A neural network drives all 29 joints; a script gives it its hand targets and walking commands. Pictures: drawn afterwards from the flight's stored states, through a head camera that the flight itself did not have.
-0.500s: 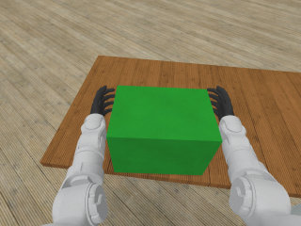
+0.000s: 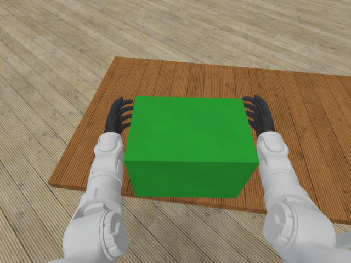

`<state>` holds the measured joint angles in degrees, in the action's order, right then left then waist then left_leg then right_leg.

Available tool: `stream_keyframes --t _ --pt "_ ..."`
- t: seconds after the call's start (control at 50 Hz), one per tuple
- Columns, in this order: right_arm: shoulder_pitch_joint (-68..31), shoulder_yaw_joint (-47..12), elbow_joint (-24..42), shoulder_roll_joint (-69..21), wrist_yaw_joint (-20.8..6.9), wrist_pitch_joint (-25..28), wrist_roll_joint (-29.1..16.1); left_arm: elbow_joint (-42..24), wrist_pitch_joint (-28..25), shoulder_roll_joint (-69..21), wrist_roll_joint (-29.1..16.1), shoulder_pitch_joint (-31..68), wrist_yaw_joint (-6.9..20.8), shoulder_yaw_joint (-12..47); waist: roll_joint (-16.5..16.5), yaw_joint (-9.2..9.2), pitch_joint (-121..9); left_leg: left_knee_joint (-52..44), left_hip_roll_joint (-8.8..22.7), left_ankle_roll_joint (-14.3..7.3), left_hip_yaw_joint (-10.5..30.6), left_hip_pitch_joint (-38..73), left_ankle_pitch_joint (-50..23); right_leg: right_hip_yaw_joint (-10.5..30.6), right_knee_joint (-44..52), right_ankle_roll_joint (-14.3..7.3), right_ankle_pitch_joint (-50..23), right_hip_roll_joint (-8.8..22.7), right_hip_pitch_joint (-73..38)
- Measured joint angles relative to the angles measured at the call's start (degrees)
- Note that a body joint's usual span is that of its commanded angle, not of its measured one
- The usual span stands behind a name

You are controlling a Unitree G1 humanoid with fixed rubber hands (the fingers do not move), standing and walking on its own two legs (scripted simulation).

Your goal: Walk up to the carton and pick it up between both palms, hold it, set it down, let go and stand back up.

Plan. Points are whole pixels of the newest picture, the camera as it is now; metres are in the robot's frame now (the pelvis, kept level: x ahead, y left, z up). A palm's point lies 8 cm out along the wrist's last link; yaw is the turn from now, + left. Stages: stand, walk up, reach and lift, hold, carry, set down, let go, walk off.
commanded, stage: set down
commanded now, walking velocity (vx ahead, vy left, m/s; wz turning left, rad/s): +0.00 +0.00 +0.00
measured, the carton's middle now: (187, 148) +0.38 -0.01 +0.03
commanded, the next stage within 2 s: none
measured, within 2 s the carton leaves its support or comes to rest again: neither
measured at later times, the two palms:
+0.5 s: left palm (114, 129) +0.40 +0.17 +0.07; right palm (263, 128) +0.40 -0.19 +0.08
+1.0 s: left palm (113, 130) +0.41 +0.17 +0.07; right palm (263, 128) +0.40 -0.19 +0.08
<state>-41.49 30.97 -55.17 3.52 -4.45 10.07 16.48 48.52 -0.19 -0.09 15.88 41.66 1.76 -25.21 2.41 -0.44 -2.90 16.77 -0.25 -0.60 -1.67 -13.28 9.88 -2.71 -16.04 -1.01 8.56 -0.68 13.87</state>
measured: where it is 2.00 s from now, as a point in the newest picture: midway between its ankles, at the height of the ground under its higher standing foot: outside the picture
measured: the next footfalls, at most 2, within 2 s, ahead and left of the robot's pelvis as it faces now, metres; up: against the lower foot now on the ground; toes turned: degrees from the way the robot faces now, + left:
none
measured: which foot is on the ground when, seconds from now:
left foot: down 0.00-1.00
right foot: down 0.00-1.00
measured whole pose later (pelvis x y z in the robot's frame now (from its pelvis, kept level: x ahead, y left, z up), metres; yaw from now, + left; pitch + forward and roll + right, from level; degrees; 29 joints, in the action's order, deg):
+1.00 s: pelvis +0.00 +0.00 +0.00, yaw -1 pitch +7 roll +0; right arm -42.1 27.2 -54.8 4.5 -3.9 9.7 12.6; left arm 50.7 -1.3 1.3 16.6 42.9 -0.2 -25.3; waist 1.8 -1.0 -2.4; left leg 18.2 0.0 -0.9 -3.2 -14.6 10.5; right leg -1.4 -17.4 -0.7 8.7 -0.9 15.7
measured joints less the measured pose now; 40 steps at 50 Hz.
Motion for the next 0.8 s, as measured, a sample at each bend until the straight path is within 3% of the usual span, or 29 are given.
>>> stream_keyframes --t 0.8 --pt "-0.05 1.33 3.14 -0.68 -1.66 -1.23 0.45 -1.54 -0.22 -1.26 2.59 0.41 1.41 -3.06 -0.7 -0.54 1.43 0.63 0.11 -0.33 -0.92 0.16 0.45 0.81 -0.43 0.23 0.04 -0.07 0.05"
